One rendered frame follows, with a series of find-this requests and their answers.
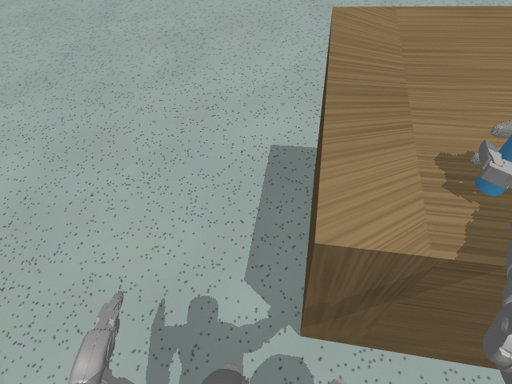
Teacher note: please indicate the right robot hand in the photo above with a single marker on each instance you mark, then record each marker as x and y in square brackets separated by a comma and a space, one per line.
[494, 168]

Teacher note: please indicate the can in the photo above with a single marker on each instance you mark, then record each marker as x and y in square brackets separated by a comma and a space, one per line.
[488, 187]

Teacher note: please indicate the left robot hand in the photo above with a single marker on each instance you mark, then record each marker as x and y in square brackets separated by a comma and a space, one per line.
[91, 365]

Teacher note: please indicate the right robot arm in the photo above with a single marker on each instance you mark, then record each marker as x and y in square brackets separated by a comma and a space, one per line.
[497, 342]

